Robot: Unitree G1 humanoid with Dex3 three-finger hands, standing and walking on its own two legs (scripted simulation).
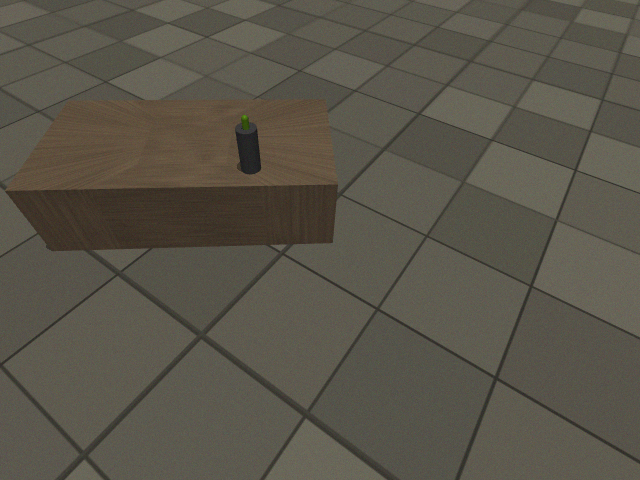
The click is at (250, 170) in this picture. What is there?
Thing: necked bottle
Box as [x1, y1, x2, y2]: [235, 115, 260, 173]
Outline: 242,115 242,122 236,125 235,127 241,169 245,173 255,173 260,169 256,126 248,121 246,115
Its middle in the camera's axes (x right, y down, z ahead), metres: -0.25 -0.32 +1.36
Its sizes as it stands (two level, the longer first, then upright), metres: 0.074 0.074 0.222
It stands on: a support 0.33 m high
